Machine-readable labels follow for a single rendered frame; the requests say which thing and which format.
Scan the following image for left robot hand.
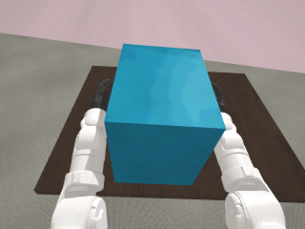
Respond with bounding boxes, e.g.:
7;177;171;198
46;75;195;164
91;78;113;112

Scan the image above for right robot hand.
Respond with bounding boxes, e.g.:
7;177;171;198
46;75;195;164
211;82;226;113

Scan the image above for robot right forearm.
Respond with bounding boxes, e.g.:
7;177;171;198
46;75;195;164
213;112;286;226

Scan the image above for carton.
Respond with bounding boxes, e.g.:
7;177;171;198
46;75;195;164
104;44;226;186

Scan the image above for table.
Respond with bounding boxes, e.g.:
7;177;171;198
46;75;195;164
33;66;305;208

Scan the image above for robot left forearm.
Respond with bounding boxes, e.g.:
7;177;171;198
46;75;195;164
51;108;107;225

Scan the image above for robot right upper arm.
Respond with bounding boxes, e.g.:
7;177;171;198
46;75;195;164
225;191;286;229

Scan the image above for robot left upper arm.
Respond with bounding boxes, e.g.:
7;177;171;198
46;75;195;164
51;196;108;229

